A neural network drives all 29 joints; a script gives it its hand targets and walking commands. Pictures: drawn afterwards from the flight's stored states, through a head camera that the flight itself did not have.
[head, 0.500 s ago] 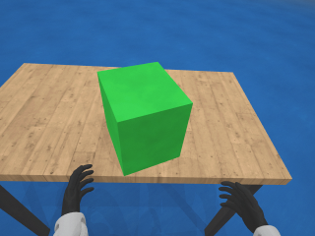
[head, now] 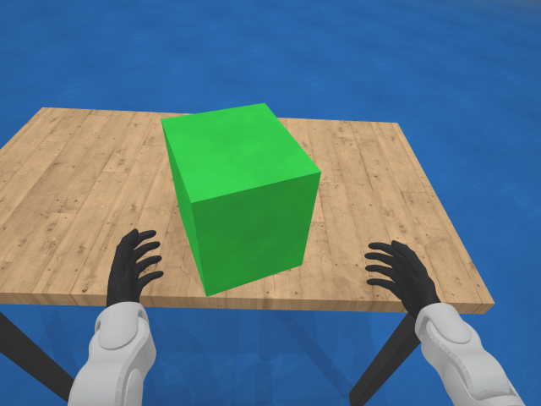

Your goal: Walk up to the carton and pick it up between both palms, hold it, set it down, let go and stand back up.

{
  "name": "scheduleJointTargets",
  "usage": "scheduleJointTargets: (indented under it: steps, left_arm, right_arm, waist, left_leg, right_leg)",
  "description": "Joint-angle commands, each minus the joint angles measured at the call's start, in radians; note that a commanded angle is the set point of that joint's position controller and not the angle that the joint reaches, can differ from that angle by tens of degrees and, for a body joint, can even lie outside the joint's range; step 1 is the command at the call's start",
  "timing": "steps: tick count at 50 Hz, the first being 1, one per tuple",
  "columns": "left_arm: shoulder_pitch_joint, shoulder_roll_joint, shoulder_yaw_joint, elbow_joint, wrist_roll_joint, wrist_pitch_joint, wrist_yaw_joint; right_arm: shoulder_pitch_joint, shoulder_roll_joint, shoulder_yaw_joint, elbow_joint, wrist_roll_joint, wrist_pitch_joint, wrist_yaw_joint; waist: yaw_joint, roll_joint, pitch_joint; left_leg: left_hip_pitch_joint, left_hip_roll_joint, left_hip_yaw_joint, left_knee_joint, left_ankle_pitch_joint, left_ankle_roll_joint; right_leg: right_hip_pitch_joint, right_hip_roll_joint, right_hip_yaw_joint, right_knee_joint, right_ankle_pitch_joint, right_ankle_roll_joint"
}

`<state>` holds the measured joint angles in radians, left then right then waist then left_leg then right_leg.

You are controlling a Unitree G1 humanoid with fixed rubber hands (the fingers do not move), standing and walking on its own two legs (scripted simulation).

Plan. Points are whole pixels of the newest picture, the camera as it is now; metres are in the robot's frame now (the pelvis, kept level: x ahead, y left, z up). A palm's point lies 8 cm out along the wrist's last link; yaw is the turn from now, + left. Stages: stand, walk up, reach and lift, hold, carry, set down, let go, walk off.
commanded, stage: reach and lift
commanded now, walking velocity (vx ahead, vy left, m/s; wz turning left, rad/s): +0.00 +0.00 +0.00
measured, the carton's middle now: (236, 197) +0.45 +0.08 +0.09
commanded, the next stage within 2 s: none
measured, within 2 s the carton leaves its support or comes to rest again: neither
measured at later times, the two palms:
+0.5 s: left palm (121, 255) +0.28 +0.20 +0.14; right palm (401, 237) +0.35 -0.17 +0.12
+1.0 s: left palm (101, 220) +0.30 +0.22 +0.18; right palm (387, 174) +0.40 -0.14 +0.20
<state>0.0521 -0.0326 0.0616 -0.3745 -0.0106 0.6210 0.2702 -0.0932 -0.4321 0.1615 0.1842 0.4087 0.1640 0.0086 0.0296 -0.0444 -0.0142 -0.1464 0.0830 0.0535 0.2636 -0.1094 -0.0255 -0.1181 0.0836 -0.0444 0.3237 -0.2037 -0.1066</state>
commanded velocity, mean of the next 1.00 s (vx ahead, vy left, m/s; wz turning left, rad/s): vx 0.00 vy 0.00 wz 0.00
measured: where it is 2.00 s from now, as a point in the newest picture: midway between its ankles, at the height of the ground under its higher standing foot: outside the picture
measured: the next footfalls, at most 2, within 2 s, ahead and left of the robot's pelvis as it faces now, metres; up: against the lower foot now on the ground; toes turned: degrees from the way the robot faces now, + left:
none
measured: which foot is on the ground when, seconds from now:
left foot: down 0.00-1.00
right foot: down 0.00-1.00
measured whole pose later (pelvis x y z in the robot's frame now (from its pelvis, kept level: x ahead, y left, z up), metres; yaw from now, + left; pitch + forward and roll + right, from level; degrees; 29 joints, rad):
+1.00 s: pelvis -0.03 +0.03 +0.00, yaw +0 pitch +1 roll +0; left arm -0.55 -0.06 0.12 -0.05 0.00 0.88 0.36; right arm -0.87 -0.50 0.15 0.83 0.48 0.34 0.11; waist 0.12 -0.03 -0.07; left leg -0.25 0.08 0.05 0.37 -0.12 -0.04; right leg -0.19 0.07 -0.03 0.34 -0.17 -0.07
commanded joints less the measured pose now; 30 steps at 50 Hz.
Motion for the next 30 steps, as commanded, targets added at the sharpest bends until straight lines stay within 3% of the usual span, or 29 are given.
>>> scheduleJointTargets:
  steps: [1,2,3,4,5,6,7,8,9,10,11,12,13,14,15,16,17,18,19,20,21,22,23,25,26,27,28,29,30]
  left_arm:
    - [-0.152,-0.007,0.012,-0.227,0.019,0.0,-0.005]
    - [-0.095,-0.019,0.026,-0.246,0.027,0.002,-0.008]
    - [-0.185,-0.019,0.024,-0.209,0.025,0.019,-0.007]
    - [-0.199,-0.002,0.026,-0.186,0.026,0.033,-0.009]
    - [-0.387,0.02,-0.007,-0.156,0.0,0.047,0.0]
    - [-0.213,0.012,0.023,-0.214,0.02,0.045,0.01]
    - [-0.249,-0.011,0.051,-0.217,0.025,0.051,0.003]
    - [-0.307,0.018,0.051,-0.189,0.024,0.066,0.002]
    - [-0.177,-0.044,0.036,-0.189,0.034,0.07,0.004]
    - [-0.305,-0.011,0.028,-0.24,0.008,0.078,-0.003]
    - [-0.359,-0.02,0.021,-0.213,0.023,0.094,0.002]
    - [-0.224,-0.061,0.003,-0.203,0.032,0.103,0.006]
    - [-0.489,-0.035,-0.01,-0.163,0.004,0.11,0.002]
    - [-0.351,-0.054,-0.003,-0.191,0.038,0.124,0.019]
    - [-0.391,-0.056,-0.013,-0.264,0.009,0.148,0.021]
    - [-0.355,-0.097,-0.011,-0.235,0.021,0.155,0.023]
    - [-0.273,-0.092,-0.002,-0.237,0.037,0.172,0.02]
    - [-0.473,-0.006,0.022,-0.18,0.013,0.197,0.006]
    - [-0.367,-0.028,0.045,-0.127,0.038,0.21,0.008]
    - [-0.52,-0.026,0.05,-0.119,0.034,0.211,0.002]
    - [-0.427,-0.046,0.08,-0.101,0.049,0.203,0.008]
    - [-0.493,-0.072,0.063,-0.159,0.071,0.203,0.016]
    - [-0.558,-0.041,0.031,-0.163,0.039,0.2,0.024]
    - [-0.469,-0.072,0.034,-0.126,0.051,0.228,0.039]
    - [-0.536,-0.081,0.036,-0.08,0.037,0.223,0.034]
    - [-0.746,-0.049,0.018,-0.075,0.01,0.222,0.04]
    - [-0.598,-0.079,0.021,-0.126,0.043,0.228,0.064]
    - [-0.606,-0.066,0.03,-0.185,0.027,0.223,0.066]
    - [-0.578,-0.092,0.003,-0.168,0.044,0.233,0.068]
  right_arm:
    - [-0.192,-0.124,-0.059,-0.171,0.015,-0.04,-0.016]
    - [-0.182,-0.162,-0.088,-0.176,0.028,-0.044,-0.021]
    - [-0.269,-0.159,-0.074,-0.162,0.022,-0.037,-0.028]
    - [-0.285,-0.189,-0.071,-0.172,0.021,-0.03,-0.026]
    - [-0.476,-0.182,-0.087,-0.136,0.0,0.007,-0.026]
    - [-0.271,-0.101,-0.05,-0.124,0.039,0.011,-0.022]
    - [-0.321,-0.091,-0.068,-0.154,0.029,0.012,-0.022]
    - [-0.42,-0.126,-0.07,-0.156,0.03,0.019,-0.024]
    - [-0.348,-0.127,-0.073,-0.15,0.036,0.016,-0.025]
    - [-0.442,-0.145,-0.091,-0.163,0.026,0.023,-0.03]
    - [-0.478,-0.149,-0.104,-0.131,0.022,0.033,-0.034]
    - [-0.396,-0.148,-0.078,-0.09,0.039,0.033,-0.026]
    - [-0.596,-0.179,-0.129,-0.03,0.003,0.05,-0.018]
    - [-0.442,-0.165,-0.082,-0.014,0.031,0.049,-0.008]
    - [-0.494,-0.192,-0.086,-0.012,0.028,0.064,-0.01]
    - [-0.494,-0.165,-0.071,0.001,0.056,0.059,-0.014]
    - [-0.448,-0.195,-0.065,-0.029,0.074,0.051,-0.018]
    - [-0.675,-0.231,-0.083,-0.035,0.061,0.06,-0.031]
    - [-0.555,-0.226,-0.037,0.05,0.08,0.076,-0.04]
    - [-0.697,-0.198,-0.059,0.063,0.053,0.097,-0.04]
    - [-0.625,-0.147,-0.012,0.072,0.075,0.092,-0.031]
    - [-0.675,-0.135,-0.047,0.034,0.06,0.086,-0.026]
    - [-0.721,-0.155,-0.074,0.067,0.062,0.089,-0.018]
    - [-0.688,-0.185,-0.04,0.064,0.068,0.107,-0.008]
    - [-0.787,-0.152,-0.053,0.069,0.059,0.109,-0.005]
    - [-0.959,-0.189,-0.12,0.057,0.033,0.121,-0.004]
    - [-0.801,-0.217,-0.127,0.098,0.048,0.121,0.006]
    - [-0.845,-0.209,-0.125,0.099,0.055,0.117,0.013]
    - [-0.764,-0.229,-0.117,0.193,0.048,0.12,0.021]
  waist:
    - [-0.006,-0.07,-0.231]
    - [0.001,-0.045,-0.229]
    - [-0.018,-0.046,-0.209]
    - [0.001,-0.075,-0.211]
    - [0.012,-0.096,-0.237]
    - [0.063,-0.069,-0.176]
    - [0.032,-0.052,-0.227]
    - [0.024,-0.063,-0.262]
    - [0.042,-0.037,-0.23]
    - [0.027,-0.045,-0.269]
    - [0.031,-0.007,-0.275]
    - [0.02,-0.016,-0.241]
    - [-0.025,-0.01,-0.228]
    - [0.018,-0.005,-0.248]
    - [-0.023,-0.019,-0.314]
    - [0.012,-0.007,-0.302]
    - [-0.022,-0.009,-0.333]
    - [0.004,-0.02,-0.366]
    - [-0.018,-0.074,-0.281]
    - [-0.009,-0.094,-0.262]
    - [0.043,-0.114,-0.237]
    - [0.03,-0.069,-0.296]
    - [0.019,-0.052,-0.328]
    - [0.054,-0.046,-0.322]
    - [0.057,-0.05,-0.33]
    - [0.001,-0.028,-0.374]
    - [0.014,-0.007,-0.393]
    - [0.05,0.012,-0.429]
    - [0.0,0.027,-0.432]
  left_leg:
    - [0.164,-0.047,-0.053,0.035,0.174,0.052]
    - [0.158,-0.049,-0.058,0.028,0.164,0.053]
    - [0.163,-0.061,-0.052,0.029,0.127,0.055]
    - [0.134,-0.045,-0.056,0.028,0.102,0.059]
    - [0.034,-0.051,-0.05,0.025,0.037,0.069]
    - [0.022,-0.06,-0.038,0.042,0.088,0.068]
    - [0.09,-0.062,-0.052,0.049,0.112,0.063]
    - [0.108,-0.057,-0.05,0.044,0.111,0.069]
    - [0.107,-0.053,-0.05,0.049,0.121,0.065]
    - [0.096,-0.048,-0.05,0.038,0.127,0.066]
    - [0.104,-0.051,-0.052,0.045,0.145,0.07]
    - [0.169,-0.035,-0.065,0.038,0.222,0.062]
    - [0.132,-0.041,-0.056,0.038,0.106,0.06]
    - [0.181,-0.045,-0.057,0.059,0.163,0.052]
    - [0.187,-0.029,-0.064,0.066,0.216,0.045]
    - [0.202,-0.035,-0.054,0.063,0.259,0.045]
    - [0.199,-0.036,-0.067,0.074,0.306,0.038]
    - [0.135,-0.05,-0.045,0.076,0.259,0.053]
    - [0.124,-0.052,-0.062,0.079,0.232,0.061]
    - [0.075,-0.048,-0.063,0.068,0.157,0.067]
    - [0.115,-0.036,-0.065,0.067,0.163,0.065]
    - [0.155,-0.037,-0.059,0.07,0.139,0.052]
    - [0.122,-0.039,-0.049,0.067,0.084,0.049]
    - [0.113,-0.035,-0.054,0.082,0.164,0.05]
    - [0.082,-0.042,-0.042,0.079,0.159,0.059]
    - [0.024,-0.056,-0.039,0.083,0.05,0.062]
    - [0.091,-0.045,-0.05,0.086,0.113,0.048]
    - [0.155,-0.036,-0.05,0.096,0.173,0.055]
    - [0.202,-0.033,-0.058,0.093,0.246,0.04]
  right_leg:
    - [0.032,-0.107,0.165,-0.059,0.454,0.125]
    - [0.03,-0.126,0.181,-0.069,0.443,0.122]
    - [0.034,-0.124,0.185,-0.088,0.379,0.127]
    - [0.02,-0.113,0.176,-0.083,0.339,0.126]
    - [-0.008,-0.128,0.174,-0.076,0.259,0.123]
    - [0.012,-0.135,0.206,-0.082,0.274,0.118]
    - [0.014,-0.128,0.194,-0.065,0.319,0.119]
    - [0.002,-0.119,0.181,-0.049,0.367,0.131]
    - [0.01,-0.123,0.2,-0.058,0.379,0.13]
    - [0.037,-0.134,0.185,-0.052,0.395,0.136]
    - [0.022,-0.13,0.179,-0.046,0.388,0.132]
    - [0.001,-0.093,0.135,-0.035,0.457,0.128]
    - [-0.106,-0.097,0.126,-0.053,0.296,0.11]
    - [-0.047,-0.076,0.136,-0.063,0.303,0.103]
    - [-0.033,-0.073,0.111,-0.05,0.389,0.107]
    - [-0.011,-0.09,0.14,-0.041,0.487,0.115]
    - [0.017,-0.079,0.119,-0.028,0.577,0.13]
    - [0.024,-0.093,0.139,-0.025,0.573,0.129]
    - [0.037,-0.1,0.159,-0.043,0.53,0.125]
    - [0.007,-0.095,0.144,-0.026,0.446,0.137]
    - [0.011,-0.104,0.159,-0.033,0.411,0.139]
    - [-0.023,-0.088,0.16,-0.04,0.328,0.127]
    - [-0.048,-0.101,0.157,-0.062,0.22,0.112]
    - [0.006,-0.069,0.113,-0.043,0.298,0.111]
    - [-0.01,-0.084,0.12,-0.029,0.312,0.121]
    - [-0.044,-0.089,0.147,-0.038,0.236,0.107]
    - [-0.02,-0.059,0.12,-0.031,0.244,0.095]
    - [-0.049,-0.061,0.116,-0.027,0.298,0.102]
    - [-0.043,-0.039,0.07,-0.022,0.348,0.092]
